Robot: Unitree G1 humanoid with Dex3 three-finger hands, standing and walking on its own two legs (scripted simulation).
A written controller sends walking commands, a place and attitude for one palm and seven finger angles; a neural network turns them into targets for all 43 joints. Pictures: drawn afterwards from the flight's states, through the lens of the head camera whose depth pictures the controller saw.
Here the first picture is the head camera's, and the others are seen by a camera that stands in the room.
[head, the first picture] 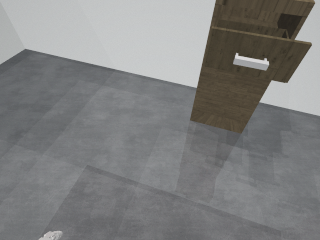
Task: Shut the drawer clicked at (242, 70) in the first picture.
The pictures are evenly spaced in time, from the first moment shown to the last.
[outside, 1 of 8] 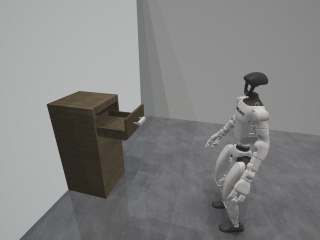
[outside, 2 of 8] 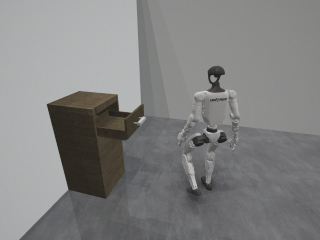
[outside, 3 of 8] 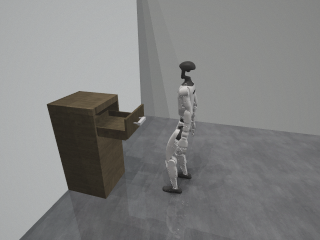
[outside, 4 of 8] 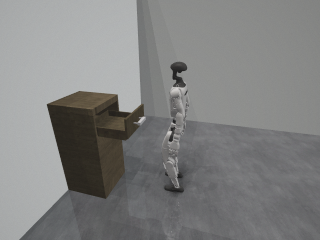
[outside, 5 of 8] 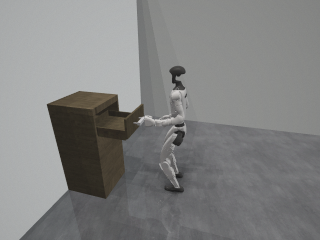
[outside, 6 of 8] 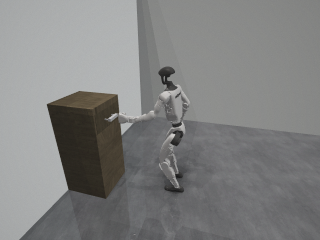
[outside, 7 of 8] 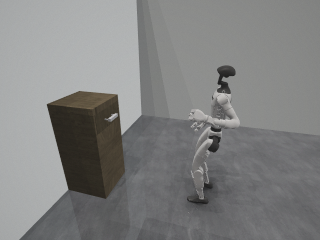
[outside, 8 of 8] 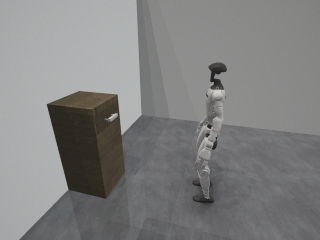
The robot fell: no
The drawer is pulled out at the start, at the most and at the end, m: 0.28 0.28 0.00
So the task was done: yes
